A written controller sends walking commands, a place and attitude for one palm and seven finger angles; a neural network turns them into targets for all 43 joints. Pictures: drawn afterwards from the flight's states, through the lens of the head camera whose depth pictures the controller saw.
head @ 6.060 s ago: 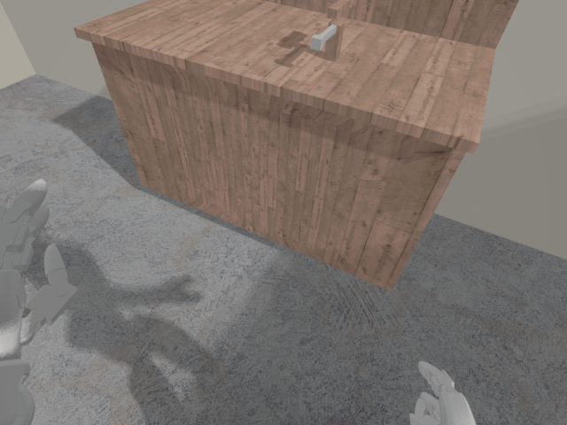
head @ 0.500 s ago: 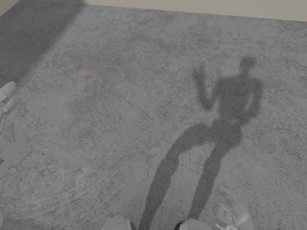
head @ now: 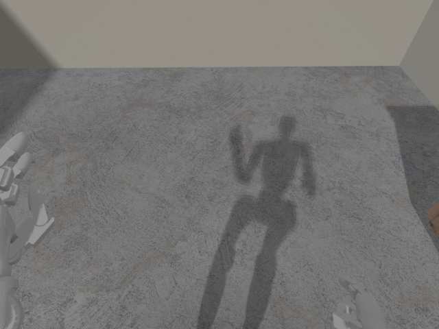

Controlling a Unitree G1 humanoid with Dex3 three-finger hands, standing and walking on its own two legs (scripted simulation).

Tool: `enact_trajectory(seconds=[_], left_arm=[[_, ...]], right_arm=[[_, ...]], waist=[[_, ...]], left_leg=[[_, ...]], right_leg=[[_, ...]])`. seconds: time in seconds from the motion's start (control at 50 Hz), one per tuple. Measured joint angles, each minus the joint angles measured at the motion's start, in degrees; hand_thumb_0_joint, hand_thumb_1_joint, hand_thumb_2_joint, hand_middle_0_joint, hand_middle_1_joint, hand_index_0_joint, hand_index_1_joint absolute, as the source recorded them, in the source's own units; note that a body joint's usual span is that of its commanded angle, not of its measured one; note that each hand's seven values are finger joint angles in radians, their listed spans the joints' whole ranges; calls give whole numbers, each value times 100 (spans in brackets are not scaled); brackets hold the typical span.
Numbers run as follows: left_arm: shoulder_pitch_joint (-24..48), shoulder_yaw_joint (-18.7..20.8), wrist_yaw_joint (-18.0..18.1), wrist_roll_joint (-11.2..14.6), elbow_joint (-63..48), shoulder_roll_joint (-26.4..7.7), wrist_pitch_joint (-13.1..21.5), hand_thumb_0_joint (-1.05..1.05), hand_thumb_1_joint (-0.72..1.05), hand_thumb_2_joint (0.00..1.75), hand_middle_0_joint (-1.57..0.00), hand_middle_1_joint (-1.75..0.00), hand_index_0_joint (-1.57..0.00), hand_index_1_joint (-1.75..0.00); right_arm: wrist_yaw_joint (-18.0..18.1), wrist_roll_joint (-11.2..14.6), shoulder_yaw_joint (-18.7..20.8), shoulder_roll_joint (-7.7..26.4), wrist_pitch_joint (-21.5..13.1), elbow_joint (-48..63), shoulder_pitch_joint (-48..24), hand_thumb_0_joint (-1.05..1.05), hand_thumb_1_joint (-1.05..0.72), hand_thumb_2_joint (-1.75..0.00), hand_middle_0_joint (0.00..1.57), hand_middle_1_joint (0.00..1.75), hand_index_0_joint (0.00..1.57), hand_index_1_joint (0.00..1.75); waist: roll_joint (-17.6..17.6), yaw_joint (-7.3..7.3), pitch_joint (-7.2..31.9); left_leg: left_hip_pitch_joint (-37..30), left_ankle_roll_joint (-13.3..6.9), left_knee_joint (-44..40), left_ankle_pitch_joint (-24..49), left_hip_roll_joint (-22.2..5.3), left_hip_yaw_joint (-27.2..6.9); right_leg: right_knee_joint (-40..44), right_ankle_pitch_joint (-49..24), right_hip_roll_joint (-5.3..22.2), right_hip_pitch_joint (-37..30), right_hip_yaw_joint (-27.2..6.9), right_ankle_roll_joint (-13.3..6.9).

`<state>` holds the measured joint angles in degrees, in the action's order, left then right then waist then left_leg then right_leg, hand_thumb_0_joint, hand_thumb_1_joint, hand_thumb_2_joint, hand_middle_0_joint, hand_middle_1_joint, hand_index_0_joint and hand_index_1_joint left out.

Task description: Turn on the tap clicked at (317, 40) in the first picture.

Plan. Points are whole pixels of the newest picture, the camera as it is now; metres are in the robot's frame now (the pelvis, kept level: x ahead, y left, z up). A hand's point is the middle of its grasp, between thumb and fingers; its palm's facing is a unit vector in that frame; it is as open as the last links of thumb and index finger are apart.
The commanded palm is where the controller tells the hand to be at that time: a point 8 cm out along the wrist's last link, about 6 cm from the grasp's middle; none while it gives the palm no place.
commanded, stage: turn to face it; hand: left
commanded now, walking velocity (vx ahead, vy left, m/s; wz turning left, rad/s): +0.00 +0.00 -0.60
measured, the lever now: out of the picture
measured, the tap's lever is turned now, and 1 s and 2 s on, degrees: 0 0 0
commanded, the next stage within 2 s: none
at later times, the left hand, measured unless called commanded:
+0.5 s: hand (173, 213) +0.24 +0.09 +0.16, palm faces +0.04 -0.86 -0.51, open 7.4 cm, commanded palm +0.17 +0.17 +0.17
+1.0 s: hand (229, 241) +0.21 +0.01 +0.16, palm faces -0.14 -0.91 -0.39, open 7.4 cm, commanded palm +0.19 +0.07 +0.17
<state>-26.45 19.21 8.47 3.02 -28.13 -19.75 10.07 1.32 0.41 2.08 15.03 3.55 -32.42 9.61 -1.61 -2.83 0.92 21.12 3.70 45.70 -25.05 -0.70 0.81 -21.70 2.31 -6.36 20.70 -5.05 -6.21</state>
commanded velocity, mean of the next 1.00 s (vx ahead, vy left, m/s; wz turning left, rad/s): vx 0.00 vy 0.00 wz -0.60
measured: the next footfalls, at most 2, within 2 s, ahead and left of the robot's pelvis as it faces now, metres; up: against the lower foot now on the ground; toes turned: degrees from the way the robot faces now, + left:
left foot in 0.10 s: -0.01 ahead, +0.14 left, +0.00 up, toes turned +0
right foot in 0.44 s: -0.05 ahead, -0.16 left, +0.00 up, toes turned -25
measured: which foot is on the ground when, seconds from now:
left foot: up 0.00-0.08, down 0.10-0.44, up 0.46-0.76, down 0.78-1.00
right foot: down 0.00-0.10, up 0.12-0.42, down 0.44-0.80, up 0.82-1.00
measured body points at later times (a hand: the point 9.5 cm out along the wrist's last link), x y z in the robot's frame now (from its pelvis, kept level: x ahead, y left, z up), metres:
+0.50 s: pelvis -0.07 -0.04 -0.02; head +0.00 -0.07 +0.42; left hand +0.23 +0.14 +0.19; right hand +0.01 -0.29 -0.13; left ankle -0.06 +0.13 -0.71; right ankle -0.08 -0.15 -0.74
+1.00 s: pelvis -0.11 -0.05 -0.01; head -0.09 -0.07 +0.44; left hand +0.21 +0.06 +0.18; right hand -0.08 -0.31 -0.11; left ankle +0.00 +0.07 -0.74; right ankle -0.16 -0.13 -0.69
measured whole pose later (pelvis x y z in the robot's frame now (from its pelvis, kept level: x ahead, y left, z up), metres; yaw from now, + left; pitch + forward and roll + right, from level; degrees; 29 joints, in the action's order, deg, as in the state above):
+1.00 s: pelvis -0.11 -0.05 -0.01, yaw -38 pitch -1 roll +0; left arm -23.6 19.0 8.4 1.3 -29.9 -18.2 8.7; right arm 0.0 1.3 -1.3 8.7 -0.9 -30.3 11.2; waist 0.9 -3.8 -4.9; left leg 15.3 4.2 33.3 -15.5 -9.9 9.4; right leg -57.5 25.8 1.4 26.7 4.2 3.2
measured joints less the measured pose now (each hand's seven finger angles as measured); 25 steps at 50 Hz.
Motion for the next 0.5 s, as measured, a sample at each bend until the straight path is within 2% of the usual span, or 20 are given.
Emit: enact_trajectory(seconds=[0.06,0.1,0.12,0.14,0.2,0.24,0.28,0.34,0.42,0.44,0.46,0.48,0.5], left_arm=[[179,-7,-34,-55,-70,-52,32,1,89,90,-22,-30,-21,-30],[287,45,-76,-74,-147,-130,95,1,89,90,-22,-30,-21,-30],[378,96,-105,-87,-143,-186,133,1,89,90,-22,-30,-21,-30],[451,153,-130,-128,-129,-241,149,1,89,90,-21,-30,-21,-30],[362,337,-178,-190,-106,-340,167,1,89,90,-21,-30,-21,-30],[210,320,-151,-165,-156,-238,110,1,89,90,-21,-30,-21,-30],[121,230,-114,-168,-256,-103,37,1,89,90,-21,-30,-20,-30],[144,137,-89,-187,-341,-99,6,1,89,90,-21,-30,-20,-30],[362,216,-93,-200,-286,-422,-29,1,89,90,-21,-30,-20,-30],[409,264,-94,-206,-309,-520,-28,1,89,90,-21,-30,-20,-30],[486,264,-94,-224,-317,-502,1,1,89,90,-21,-30,-20,-30],[513,265,-90,-216,-360,-479,31,2,89,90,-21,-30,-20,-30],[489,274,-87,-190,-439,-474,54,2,89,90,-21,-30,-20,-30]], right_arm=[[-49,-16,-59,-87,18,91,3,1,-90,-90,20,30,20,30],[-82,-31,-102,-129,3,195,-14,1,-90,-90,20,30,20,30],[-85,-60,-116,-196,-3,219,-62,1,-90,-90,20,30,20,30],[-83,-71,-131,-282,-17,247,-90,1,-90,-90,20,30,20,30],[-117,-16,-195,-531,-103,290,5,1,-90,-90,20,30,20,30],[-175,37,-239,-601,-151,289,135,1,-90,-90,20,30,20,30],[-209,79,-288,-635,-208,245,238,1,-90,-90,20,30,20,30],[-233,76,-361,-703,-324,198,346,1,-90,-90,20,30,20,30],[-251,55,-415,-737,-475,217,399,1,-90,-90,21,30,20,30],[-269,70,-410,-712,-508,244,403,1,-90,-90,21,30,21,30],[-276,81,-375,-620,-516,219,315,1,-90,-90,21,30,21,30],[-263,78,-342,-517,-492,160,185,1,-90,-90,21,30,21,30],[-243,82,-301,-423,-454,96,52,1,-90,-90,21,30,21,30]], waist=[[-113,-53,76],[-96,-19,60],[-142,2,-50],[-199,-4,-184],[-130,-10,-341],[84,-19,-357],[271,-84,-407],[389,-90,-540],[374,33,-746],[356,91,-789],[472,165,-910],[518,248,-1034],[493,325,-1136]], left_leg=[[-506,-129,-1022,-132,102,155],[-910,-286,-1908,146,57,262],[-927,-339,-2047,742,44,318],[-935,-355,-1987,981,35,397],[-1040,-301,-1824,834,-179,596],[-1098,-248,-1770,727,-421,694],[-1169,-183,-1762,693,-665,854],[-1188,-58,-1672,654,-965,1075],[-991,191,-1177,453,-1332,1265],[-847,237,-887,344,-1422,1263],[-630,174,-454,278,-1554,1082],[-340,143,166,-58,-1487,768],[-42,135,826,-390,-1297,491]], right_leg=[[162,-234,-91,155,-143,58],[-37,-150,-219,388,-159,169],[-466,353,-242,579,-163,306],[-1207,911,-210,806,-76,463],[-3496,1738,1,1329,335,734],[-4054,1931,251,1309,556,832],[-3786,1961,519,1068,707,902],[-2832,1875,774,562,849,950],[-1428,1516,797,-214,1122,919],[-1089,1285,769,-397,1186,795],[-1129,1311,646,-365,1236,628],[-1280,1373,585,-265,1221,507],[-1385,1409,576,-176,1160,433]])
